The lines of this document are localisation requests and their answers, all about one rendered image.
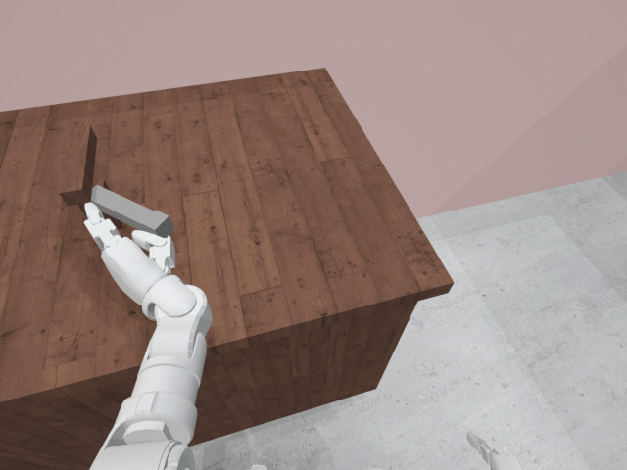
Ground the robot left upper arm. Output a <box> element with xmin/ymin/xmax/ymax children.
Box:
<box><xmin>91</xmin><ymin>440</ymin><xmax>195</xmax><ymax>470</ymax></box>

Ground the robot right hand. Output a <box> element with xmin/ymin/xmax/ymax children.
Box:
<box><xmin>467</xmin><ymin>430</ymin><xmax>523</xmax><ymax>470</ymax></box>

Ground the tap lever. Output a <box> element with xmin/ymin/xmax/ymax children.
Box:
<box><xmin>91</xmin><ymin>185</ymin><xmax>174</xmax><ymax>238</ymax></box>

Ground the counter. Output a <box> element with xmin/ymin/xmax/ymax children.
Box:
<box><xmin>0</xmin><ymin>68</ymin><xmax>454</xmax><ymax>470</ymax></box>

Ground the robot left forearm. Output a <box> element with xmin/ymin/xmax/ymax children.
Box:
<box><xmin>89</xmin><ymin>275</ymin><xmax>213</xmax><ymax>470</ymax></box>

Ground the robot left hand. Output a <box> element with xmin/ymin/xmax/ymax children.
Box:
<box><xmin>84</xmin><ymin>202</ymin><xmax>175</xmax><ymax>306</ymax></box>

